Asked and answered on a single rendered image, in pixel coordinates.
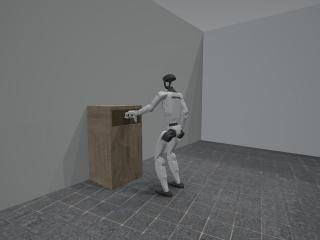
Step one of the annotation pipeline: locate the cabinet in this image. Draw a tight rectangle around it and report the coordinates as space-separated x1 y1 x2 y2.
87 105 143 190

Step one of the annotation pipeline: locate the robot left hand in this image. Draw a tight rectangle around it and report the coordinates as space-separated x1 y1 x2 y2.
125 110 137 123

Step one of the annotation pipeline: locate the robot right forearm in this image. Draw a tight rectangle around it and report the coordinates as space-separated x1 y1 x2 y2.
179 114 188 130

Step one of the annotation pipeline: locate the drawer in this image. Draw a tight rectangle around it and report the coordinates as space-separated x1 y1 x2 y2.
111 108 141 127

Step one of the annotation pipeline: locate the robot left forearm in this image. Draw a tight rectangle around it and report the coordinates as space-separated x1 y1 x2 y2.
133 104 150 116

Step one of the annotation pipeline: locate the right robot foot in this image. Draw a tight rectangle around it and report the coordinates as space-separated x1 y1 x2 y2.
168 181 184 189

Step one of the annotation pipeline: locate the robot left upper arm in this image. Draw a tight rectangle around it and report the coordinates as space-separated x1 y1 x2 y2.
147 91 168 112

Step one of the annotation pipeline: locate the robot right thigh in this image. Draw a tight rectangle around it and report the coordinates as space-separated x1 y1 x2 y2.
167 130 185 162

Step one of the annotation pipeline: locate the robot right upper arm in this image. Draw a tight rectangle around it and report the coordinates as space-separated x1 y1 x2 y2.
179 93 189 116

